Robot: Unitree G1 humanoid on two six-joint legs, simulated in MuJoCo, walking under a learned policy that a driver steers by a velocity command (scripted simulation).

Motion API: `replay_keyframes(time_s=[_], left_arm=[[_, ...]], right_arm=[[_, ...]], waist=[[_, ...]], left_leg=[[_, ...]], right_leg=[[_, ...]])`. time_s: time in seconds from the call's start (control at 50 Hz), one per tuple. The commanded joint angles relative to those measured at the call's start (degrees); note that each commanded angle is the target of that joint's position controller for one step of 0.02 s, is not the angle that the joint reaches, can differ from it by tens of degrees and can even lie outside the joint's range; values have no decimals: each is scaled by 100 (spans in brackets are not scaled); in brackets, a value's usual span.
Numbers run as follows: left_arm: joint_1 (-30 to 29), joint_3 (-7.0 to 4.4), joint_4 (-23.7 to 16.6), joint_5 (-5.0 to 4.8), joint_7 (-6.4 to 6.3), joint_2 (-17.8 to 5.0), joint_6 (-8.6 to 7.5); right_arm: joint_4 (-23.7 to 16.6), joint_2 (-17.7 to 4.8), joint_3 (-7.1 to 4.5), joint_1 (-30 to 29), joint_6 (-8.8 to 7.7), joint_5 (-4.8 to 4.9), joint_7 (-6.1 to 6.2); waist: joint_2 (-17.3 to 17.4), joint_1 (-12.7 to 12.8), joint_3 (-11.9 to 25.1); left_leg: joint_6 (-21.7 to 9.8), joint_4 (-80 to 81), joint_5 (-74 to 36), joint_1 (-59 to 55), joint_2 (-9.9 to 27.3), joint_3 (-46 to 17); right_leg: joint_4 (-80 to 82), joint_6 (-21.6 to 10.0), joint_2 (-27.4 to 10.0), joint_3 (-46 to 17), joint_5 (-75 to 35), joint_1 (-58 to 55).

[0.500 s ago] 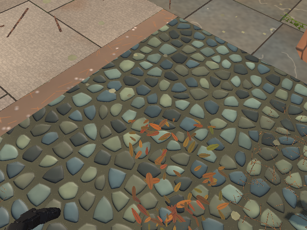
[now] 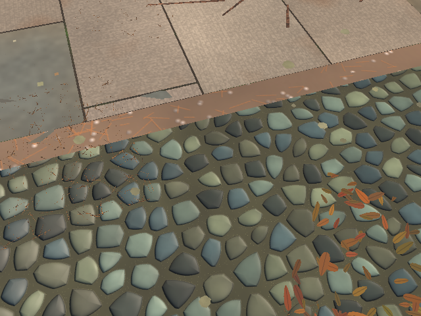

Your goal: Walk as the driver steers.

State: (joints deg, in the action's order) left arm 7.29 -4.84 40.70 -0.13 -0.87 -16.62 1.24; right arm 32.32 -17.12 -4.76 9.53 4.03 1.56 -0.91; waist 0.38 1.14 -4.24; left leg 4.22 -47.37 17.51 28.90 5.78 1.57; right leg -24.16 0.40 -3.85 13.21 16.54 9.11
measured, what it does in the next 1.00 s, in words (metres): steps on the spot, turning left: left foot, then right foot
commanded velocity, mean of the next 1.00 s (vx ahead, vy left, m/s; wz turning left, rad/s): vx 0.00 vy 0.00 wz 0.46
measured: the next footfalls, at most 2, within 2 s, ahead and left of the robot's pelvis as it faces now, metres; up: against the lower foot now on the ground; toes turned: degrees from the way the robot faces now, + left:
left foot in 0.06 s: +0.07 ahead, +0.14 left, +0.00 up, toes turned +8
right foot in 0.56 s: +0.15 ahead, -0.07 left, +0.00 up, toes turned +25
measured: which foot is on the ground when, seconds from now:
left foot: up 0.00-0.04, down 0.06-0.58, up 0.60-0.82, down 0.84-1.00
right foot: down 0.00-0.06, up 0.08-0.54, down 0.56-1.00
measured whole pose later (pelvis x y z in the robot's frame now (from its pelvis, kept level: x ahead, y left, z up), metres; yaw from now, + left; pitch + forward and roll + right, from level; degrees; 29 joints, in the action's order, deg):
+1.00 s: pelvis +0.06 +0.04 -0.01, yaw +25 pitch -1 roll +0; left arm 10.1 -1.3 42.8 0.7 0.1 -14.1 -0.3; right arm 41.1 -14.1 -2.4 13.1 1.4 -0.9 1.0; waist -0.8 0.8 -1.6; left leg 1.0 -31.2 19.0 11.6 -0.4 -4.6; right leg -30.9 1.6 -1.3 -0.8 17.0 13.3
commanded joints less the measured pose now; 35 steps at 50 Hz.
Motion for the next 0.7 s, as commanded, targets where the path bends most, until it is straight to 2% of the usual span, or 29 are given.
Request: replay_keyframes(time_s=[0.02,0.04,0.06,0.08,0.1,0.12,0.14,0.16,0.18,0.22,0.26,0.32,0.38,0.44,0.48,0.52,0.54,0.56,0.58,0.6,0.62,0.66,0.68,0.7], left_arm=[[-189,-341,-309,-169,74,-1108,-140],[-243,-331,-274,-235,82,-1043,-149],[-20,-284,-152,-226,121,-841,-175],[-42,-194,-367,3,140,-554,-209],[-219,-80,-762,199,113,-342,-270],[-647,-173,-703,130,83,-733,-270],[-841,-168,-769,18,44,-738,-282],[-693,-181,-656,54,-28,-727,-271],[-577,-214,-617,108,-82,-828,-239],[-337,-209,-502,121,-56,-778,-212],[-175,-162,-391,84,-46,-662,-194],[-260,-93,-374,50,-46,-549,-140],[-377,-61,-428,26,-21,-539,-123],[-395,-43,-490,12,13,-560,-163],[-345,-32,-516,-4,51,-554,-206],[-141,-16,-490,-12,105,-479,-258],[38,1,-446,22,132,-410,-294],[91,-13,-475,134,125,-572,-318],[26,-81,-571,229,94,-1028,-305],[-28,4,-451,283,84,-762,-309],[-98,65,-502,211,77,-546,-330],[62,34,-430,117,17,-679,-331],[29,21,-403,63,-18,-729,-329],[-29,36,-391,48,-36,-704,-301]], right_arm=[[-482,-593,-223,-61,21,24,-61],[-399,-640,-286,219,37,20,-57],[-207,-909,-434,800,20,-15,33],[-202,-1730,-665,1284,-25,4,157],[-467,-2133,-643,864,-179,-221,135],[-477,-1635,-546,812,-331,-229,37],[-363,-1471,-461,684,-414,-169,49],[-346,-1309,-419,374,-408,-44,99],[-409,-1182,-356,58,-362,21,155],[-520,-1160,-316,-199,-320,-74,240],[-494,-1149,-303,-166,-314,-96,284],[-410,-1067,-244,-62,-289,-115,332],[-370,-1028,-187,-65,-259,-177,318],[-342,-975,-121,-104,-234,-216,260],[-307,-918,-77,-133,-225,-204,227],[-282,-813,-24,-268,-221,-150,216],[-265,-707,17,-326,-221,-111,222],[-212,-536,65,-104,-251,-157,229],[-153,-420,90,404,-301,-275,220],[-186,-588,31,230,-334,-235,244],[-148,-848,-45,60,-331,-221,278],[-106,-757,-83,-231,-261,-163,312],[-74,-680,-81,-183,-222,-162,306],[7,-510,-40,-82,-201,-140,288]], waist=[[-902,-72,774],[-798,-288,866],[-313,-544,1105],[1190,-599,1167],[1979,-280,1918],[945,-686,2014],[777,-517,1542],[401,-288,1197],[512,-124,1038],[624,49,1107],[590,53,1205],[718,-88,1203],[864,-204,1100],[908,-282,1028],[930,-295,1017],[903,-125,1000],[826,40,971],[472,-27,1009],[-761,-419,1098],[-1472,-406,899],[-1243,-242,790],[-1014,-39,766],[-899,-51,745],[-793,-119,737]], left_leg=[[-323,907,-23,-451,-222,358],[-509,1527,-378,-1015,-367,415],[-808,2142,-1187,-2136,-552,206],[-1402,2360,-3982,-3547,591,-1707],[-2726,2297,-4334,-3935,1704,-3752],[-2644,2565,-3589,-3684,1567,-3337],[-2291,2665,-2888,-3272,1215,-2882],[-1940,2695,-2267,-2881,859,-2532],[-1771,2720,-2141,-2474,687,-2328],[-1711,2721,-2386,-1986,414,-2176],[-1675,2652,-2385,-1959,320,-2116],[-1628,2512,-2218,-1865,256,-2146],[-1625,2425,-1865,-1670,271,-2360],[-1686,2254,-2089,-1607,352,-2622],[-1704,2123,-2429,-1656,358,-2776],[-1603,1972,-2518,-1639,217,-2819],[-1416,1913,-2209,-1483,47,-2755],[-1086,1709,-1431,-1235,-213,-2563],[-701,874,184,-827,-897,-1828],[-387,682,1123,-674,-1068,-1320],[-206,280,1365,-661,-888,-1206],[7,-342,1517,-335,-834,-1065],[96,-575,1458,-269,-719,-1073],[150,-490,1420,-378,-662,-977]], right_leg=[[6,-846,-1505,-583,-3072,-743],[-499,-625,-1415,-365,-3036,-572],[-1521,-274,-1078,-85,-2840,19],[-3334,234,-414,124,215,1921],[-4772,481,321,-937,2409,3355],[-5051,393,203,-1663,2113,3491],[-4865,217,164,-1769,1569,3493],[-4478,179,52,-1825,1053,3443],[-4167,185,46,-1840,705,3231],[-4062,275,284,-1786,257,2726],[-3654,373,413,-1770,45,2597],[-3066,495,430,-1749,-65,2398],[-2670,480,397,-1744,23,2135],[-2298,375,377,-1703,310,1832],[-1934,296,385,-1659,469,1566],[-1049,178,406,-1585,118,1053],[-160,79,381,-1557,-702,522],[153,-74,-53,-1949,-1632,-15],[160,-540,-1009,-2870,-3071,-400],[411,-1410,-1556,-3615,-3054,129],[504,-1588,-1536,-3609,-2716,140],[451,-1455,-1329,-3338,-2550,-163],[396,-1403,-1320,-3240,-2603,-216],[341,-1284,-1142,-2960,-2679,-160]])
Velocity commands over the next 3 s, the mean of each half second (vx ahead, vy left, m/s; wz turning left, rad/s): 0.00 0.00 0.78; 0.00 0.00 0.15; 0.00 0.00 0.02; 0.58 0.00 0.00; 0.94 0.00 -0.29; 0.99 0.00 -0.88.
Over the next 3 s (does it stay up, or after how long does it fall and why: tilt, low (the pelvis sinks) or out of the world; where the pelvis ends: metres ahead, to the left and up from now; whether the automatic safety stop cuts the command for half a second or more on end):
stays up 1.06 0.35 -0.01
